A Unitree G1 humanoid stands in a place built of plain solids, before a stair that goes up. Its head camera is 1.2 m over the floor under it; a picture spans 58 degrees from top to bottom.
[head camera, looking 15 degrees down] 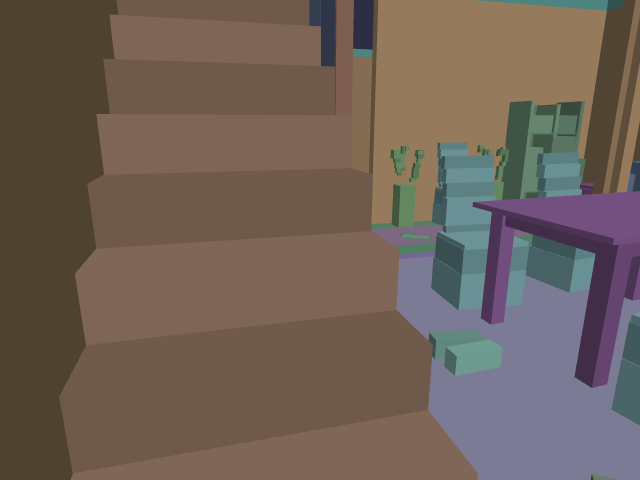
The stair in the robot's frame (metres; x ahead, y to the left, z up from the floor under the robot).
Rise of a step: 0.21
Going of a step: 0.24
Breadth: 0.92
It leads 15 degrees to the left of straight ahead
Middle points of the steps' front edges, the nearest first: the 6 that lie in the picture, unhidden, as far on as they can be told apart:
0.95 0.13 0.62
1.18 0.20 0.82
1.42 0.26 1.03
1.65 0.32 1.23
1.88 0.38 1.44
2.11 0.44 1.65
